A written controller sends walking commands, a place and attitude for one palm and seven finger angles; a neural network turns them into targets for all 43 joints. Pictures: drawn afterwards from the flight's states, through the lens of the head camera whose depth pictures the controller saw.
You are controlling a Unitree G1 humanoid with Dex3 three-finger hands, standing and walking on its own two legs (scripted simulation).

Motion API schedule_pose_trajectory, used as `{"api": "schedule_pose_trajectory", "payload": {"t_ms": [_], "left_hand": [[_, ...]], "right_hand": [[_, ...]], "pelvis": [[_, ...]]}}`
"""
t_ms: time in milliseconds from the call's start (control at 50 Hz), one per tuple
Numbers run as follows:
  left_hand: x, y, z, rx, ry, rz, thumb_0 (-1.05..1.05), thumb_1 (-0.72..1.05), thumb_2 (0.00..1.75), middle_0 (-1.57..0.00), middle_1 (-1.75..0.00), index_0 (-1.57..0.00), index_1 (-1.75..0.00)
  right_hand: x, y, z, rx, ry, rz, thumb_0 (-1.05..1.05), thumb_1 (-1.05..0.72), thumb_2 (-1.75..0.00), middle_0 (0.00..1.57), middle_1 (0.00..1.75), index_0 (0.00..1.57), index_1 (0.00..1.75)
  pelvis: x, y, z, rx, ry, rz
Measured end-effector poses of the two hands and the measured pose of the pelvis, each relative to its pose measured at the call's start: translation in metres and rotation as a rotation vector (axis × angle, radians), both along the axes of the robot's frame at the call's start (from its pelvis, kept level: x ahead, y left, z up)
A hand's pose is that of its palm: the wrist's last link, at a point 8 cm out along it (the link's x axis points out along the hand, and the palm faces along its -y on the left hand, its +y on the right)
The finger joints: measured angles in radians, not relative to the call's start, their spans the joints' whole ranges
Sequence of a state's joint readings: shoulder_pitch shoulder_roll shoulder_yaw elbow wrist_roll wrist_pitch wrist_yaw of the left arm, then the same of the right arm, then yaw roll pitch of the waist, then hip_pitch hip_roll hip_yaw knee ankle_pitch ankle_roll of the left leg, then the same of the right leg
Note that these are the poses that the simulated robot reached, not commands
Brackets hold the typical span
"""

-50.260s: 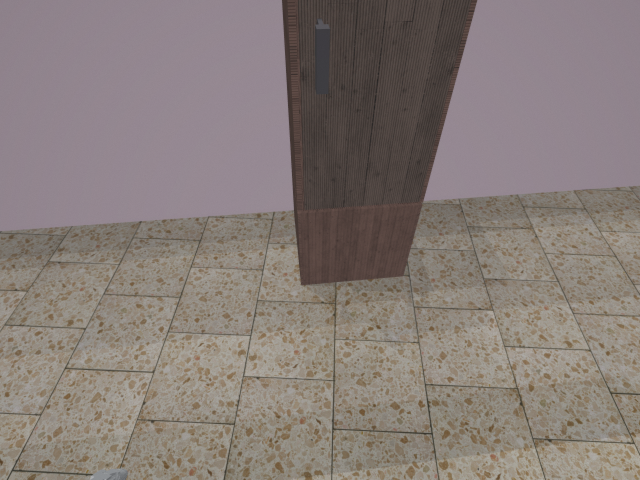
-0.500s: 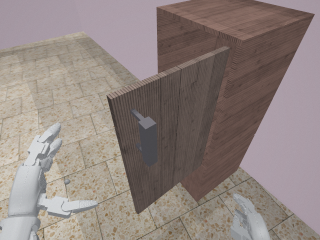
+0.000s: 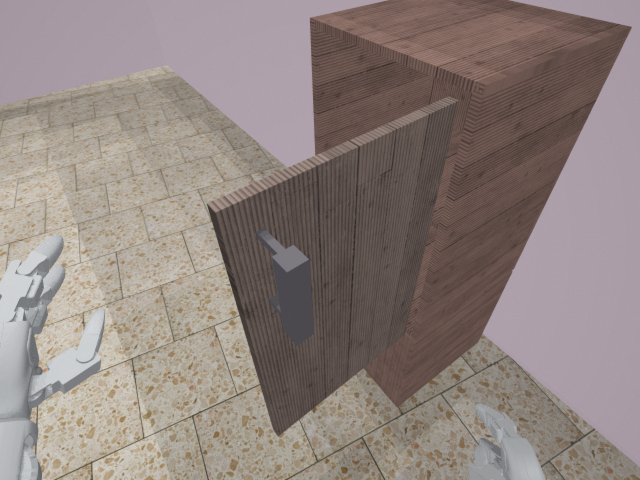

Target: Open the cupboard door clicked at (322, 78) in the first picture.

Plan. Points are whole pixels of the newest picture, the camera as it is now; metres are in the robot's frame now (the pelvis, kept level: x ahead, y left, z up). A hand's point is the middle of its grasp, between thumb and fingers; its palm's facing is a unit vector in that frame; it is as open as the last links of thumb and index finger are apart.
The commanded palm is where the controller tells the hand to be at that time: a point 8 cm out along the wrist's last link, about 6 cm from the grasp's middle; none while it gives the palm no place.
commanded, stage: draw the hand back to the body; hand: left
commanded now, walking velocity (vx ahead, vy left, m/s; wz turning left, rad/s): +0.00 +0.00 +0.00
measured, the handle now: (283, 286) +0.30 +0.09 +0.13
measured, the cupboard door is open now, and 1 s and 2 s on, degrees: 93 93 93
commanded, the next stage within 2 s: step back with the hand held close in 0.38 s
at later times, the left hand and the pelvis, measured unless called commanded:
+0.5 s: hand (90, 356) +0.18 +0.25 +0.15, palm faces +0.45 -0.81 -0.38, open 7.4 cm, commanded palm +0.13 +0.29 +0.17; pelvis -0.01 -0.01 +0.00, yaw +0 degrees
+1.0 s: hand (58, 374) +0.16 +0.27 +0.15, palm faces +0.38 -0.76 -0.52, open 7.4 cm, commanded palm +0.09 +0.31 +0.17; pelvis -0.05 +0.01 -0.01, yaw +0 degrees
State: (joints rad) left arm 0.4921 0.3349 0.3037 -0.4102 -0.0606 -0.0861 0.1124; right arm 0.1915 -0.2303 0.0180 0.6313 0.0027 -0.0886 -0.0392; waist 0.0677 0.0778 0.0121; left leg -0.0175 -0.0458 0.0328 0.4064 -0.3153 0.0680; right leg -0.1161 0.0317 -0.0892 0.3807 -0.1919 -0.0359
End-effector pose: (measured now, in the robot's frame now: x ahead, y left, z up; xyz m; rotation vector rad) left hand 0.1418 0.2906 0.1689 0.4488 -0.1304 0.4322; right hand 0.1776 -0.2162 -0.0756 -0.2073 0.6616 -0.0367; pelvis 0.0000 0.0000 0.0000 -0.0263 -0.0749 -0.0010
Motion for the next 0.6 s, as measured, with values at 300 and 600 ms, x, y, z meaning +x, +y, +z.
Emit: {"api": "schedule_pose_trajectory", "payload": {"t_ms": [300,600], "left_hand": [[-0.006,-0.005,-0.002,-0.015,-0.006,0.014,0.01,0.87,0.89,-0.21,-0.30,-0.21,-0.30],[-0.002,-0.001,0.011,0.056,-0.043,0.015,0.01,0.89,0.89,-0.21,-0.30,-0.21,-0.30]], "right_hand": [[-0.007,-0.007,0.001,0.000,0.000,0.002,0.01,-0.90,-0.90,0.20,0.29,0.20,0.30],[-0.018,-0.017,-0.004,0.005,0.024,-0.025,0.01,-0.90,-0.90,0.20,0.29,0.20,0.30]], "pelvis": [[-0.007,-0.008,0.001,0.004,-0.012,0.002],[-0.014,-0.014,0.000,0.001,0.021,0.004]]}}
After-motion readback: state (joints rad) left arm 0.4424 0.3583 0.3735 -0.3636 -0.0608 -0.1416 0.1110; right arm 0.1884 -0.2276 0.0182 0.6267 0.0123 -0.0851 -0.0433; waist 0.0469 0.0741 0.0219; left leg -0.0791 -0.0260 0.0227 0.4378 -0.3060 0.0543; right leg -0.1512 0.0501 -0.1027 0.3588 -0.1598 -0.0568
